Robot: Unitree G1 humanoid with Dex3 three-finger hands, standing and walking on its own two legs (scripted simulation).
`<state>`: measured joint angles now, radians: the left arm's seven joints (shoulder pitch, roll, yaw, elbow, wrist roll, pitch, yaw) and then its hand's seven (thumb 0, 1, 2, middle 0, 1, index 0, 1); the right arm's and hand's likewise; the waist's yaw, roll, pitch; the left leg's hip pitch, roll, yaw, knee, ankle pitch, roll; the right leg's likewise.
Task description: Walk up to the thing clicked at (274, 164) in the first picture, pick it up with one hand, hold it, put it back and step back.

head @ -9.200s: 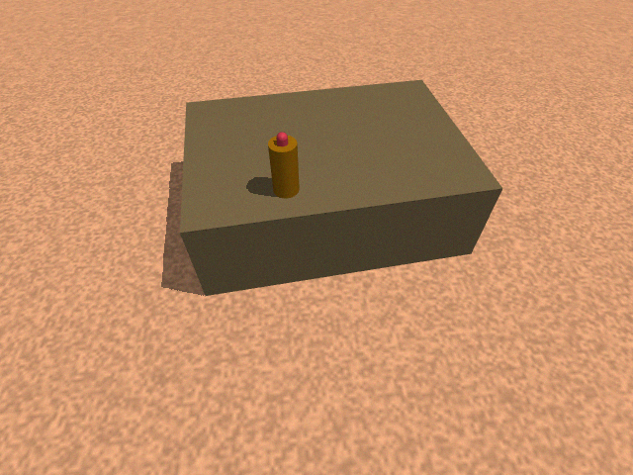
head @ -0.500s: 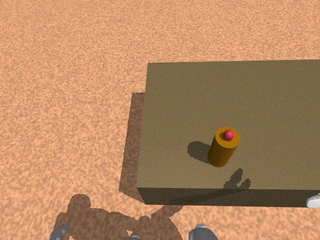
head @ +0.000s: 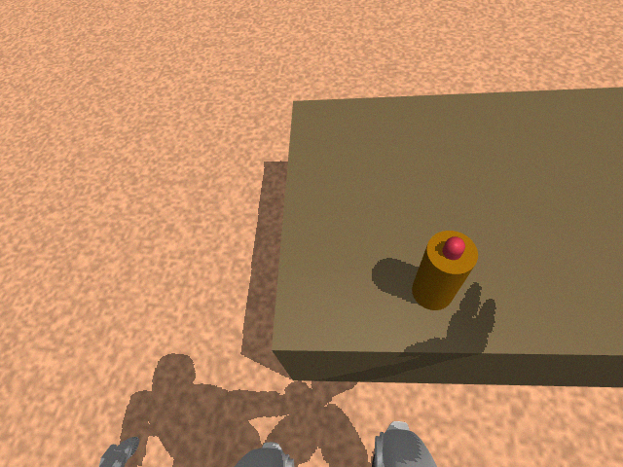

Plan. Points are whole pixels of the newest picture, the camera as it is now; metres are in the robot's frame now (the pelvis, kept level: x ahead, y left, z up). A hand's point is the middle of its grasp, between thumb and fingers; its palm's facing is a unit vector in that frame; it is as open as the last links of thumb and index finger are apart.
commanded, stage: go down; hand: right
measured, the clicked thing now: (443, 269) +0.48 -0.21 -0.25
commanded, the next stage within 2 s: approach in 0.28 s
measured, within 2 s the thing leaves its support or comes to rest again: neither
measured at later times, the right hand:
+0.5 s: hand out of the picture +0.35 -0.40 +0.00, palm faces +0.24 +0.96 -0.10, open 17.5 cm
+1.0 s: hand (525, 296) +0.41 -0.34 -0.22, palm faces +0.19 +0.98 +0.04, open 17.4 cm
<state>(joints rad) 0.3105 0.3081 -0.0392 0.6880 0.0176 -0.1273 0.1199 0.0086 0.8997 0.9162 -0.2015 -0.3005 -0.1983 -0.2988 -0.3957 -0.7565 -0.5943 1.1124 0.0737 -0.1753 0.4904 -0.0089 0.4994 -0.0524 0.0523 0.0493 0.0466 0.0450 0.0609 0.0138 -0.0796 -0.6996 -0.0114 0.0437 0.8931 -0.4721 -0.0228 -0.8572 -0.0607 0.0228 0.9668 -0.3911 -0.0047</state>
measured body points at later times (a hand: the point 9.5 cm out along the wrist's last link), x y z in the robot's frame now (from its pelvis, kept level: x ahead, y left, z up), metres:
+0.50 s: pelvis -0.01 +0.00 -0.01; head +0.11 -0.05 +0.42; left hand +0.07 +0.28 -0.10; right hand +0.33 -0.45 +0.01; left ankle -0.03 +0.14 -0.68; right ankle +0.04 -0.11 -0.68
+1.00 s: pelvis -0.06 +0.01 -0.22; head +0.16 -0.05 +0.16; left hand +0.06 +0.27 -0.33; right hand +0.39 -0.39 -0.22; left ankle -0.03 +0.14 -0.68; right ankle +0.04 -0.11 -0.68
